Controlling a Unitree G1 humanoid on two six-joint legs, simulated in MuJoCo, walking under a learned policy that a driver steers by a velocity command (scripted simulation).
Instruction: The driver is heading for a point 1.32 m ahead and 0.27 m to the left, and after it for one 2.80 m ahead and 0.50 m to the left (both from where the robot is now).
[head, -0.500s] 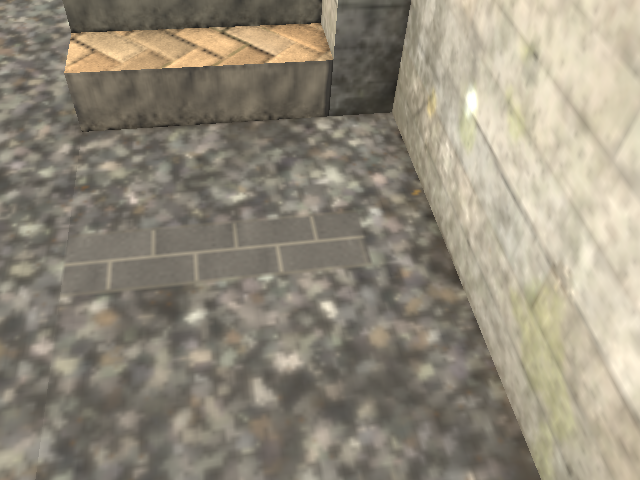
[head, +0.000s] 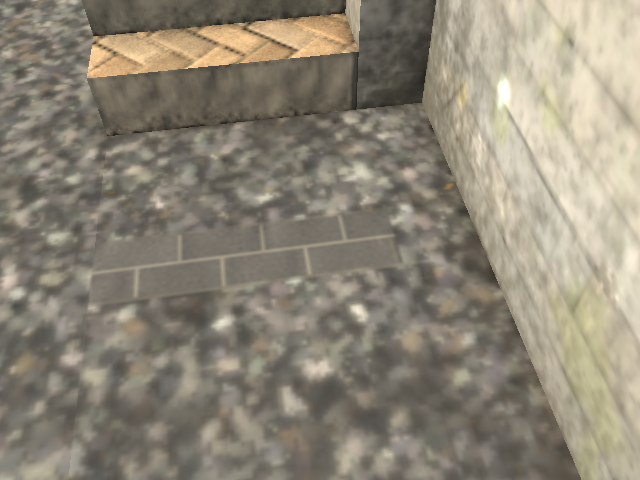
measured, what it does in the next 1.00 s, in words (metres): walks ahead: right foot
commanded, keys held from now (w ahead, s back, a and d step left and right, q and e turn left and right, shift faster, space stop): no key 0.46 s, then w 0.54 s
